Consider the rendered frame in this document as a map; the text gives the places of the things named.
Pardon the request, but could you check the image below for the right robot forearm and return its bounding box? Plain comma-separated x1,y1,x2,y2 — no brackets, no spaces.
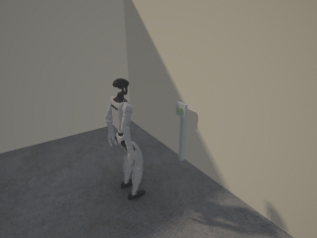
122,127,134,153

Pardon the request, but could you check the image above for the left robot forearm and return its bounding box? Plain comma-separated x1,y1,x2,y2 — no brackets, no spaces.
105,118,114,134

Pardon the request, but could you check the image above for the robot left hand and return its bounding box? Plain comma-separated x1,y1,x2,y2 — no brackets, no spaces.
107,133,117,147

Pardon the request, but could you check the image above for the robot left upper arm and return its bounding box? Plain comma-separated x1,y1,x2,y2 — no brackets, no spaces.
106,96,116,120

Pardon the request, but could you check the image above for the robot left foot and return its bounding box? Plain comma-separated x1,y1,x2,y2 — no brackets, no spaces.
121,179,132,188

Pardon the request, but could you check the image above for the robot right hand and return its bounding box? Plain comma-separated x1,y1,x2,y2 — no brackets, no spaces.
128,151,138,167

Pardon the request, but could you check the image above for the left robot shin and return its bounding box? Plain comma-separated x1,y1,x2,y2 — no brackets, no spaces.
123,156,134,183

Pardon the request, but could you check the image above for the robot right upper arm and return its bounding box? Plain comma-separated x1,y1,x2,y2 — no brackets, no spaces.
121,102,133,132

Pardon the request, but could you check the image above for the panel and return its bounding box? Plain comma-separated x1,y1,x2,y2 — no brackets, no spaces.
175,101,187,161

